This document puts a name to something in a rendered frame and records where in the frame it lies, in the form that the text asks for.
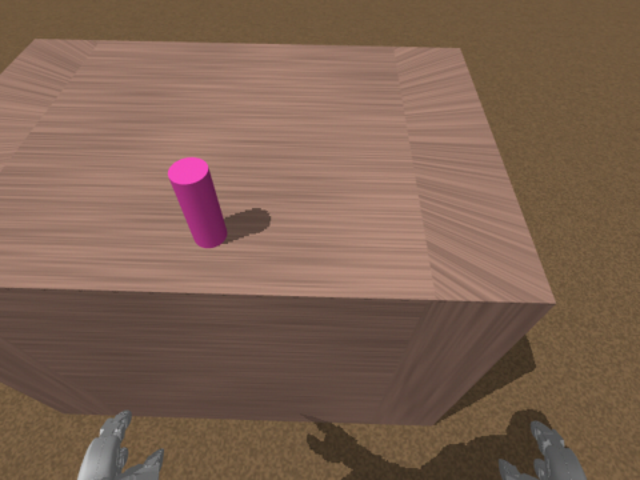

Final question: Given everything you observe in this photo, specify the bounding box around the left robot hand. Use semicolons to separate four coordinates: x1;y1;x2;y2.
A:
77;410;164;480

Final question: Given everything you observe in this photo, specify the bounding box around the can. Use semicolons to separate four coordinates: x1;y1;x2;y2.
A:
168;157;227;248

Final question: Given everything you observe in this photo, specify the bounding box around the right robot hand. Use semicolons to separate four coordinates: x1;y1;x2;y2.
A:
499;421;587;480

